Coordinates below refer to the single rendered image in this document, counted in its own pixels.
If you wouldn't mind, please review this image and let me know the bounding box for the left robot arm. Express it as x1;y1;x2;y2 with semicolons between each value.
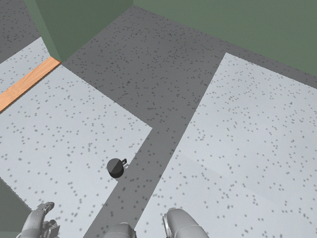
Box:
16;228;42;238

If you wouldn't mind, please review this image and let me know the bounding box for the left robot hand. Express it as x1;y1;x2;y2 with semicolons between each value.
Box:
22;202;60;238

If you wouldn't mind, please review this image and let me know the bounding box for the mug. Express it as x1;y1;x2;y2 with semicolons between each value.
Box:
107;158;127;178

